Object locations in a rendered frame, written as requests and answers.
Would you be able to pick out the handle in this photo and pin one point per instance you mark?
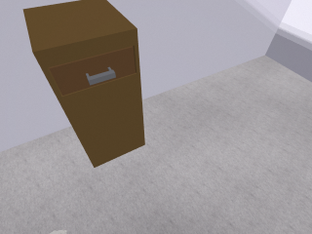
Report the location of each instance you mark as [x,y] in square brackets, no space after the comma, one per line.
[107,75]

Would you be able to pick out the cabinet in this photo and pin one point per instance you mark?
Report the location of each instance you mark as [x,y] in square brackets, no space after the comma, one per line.
[108,117]

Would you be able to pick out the drawer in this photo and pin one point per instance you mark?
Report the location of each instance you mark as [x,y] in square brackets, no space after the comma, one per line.
[71,76]

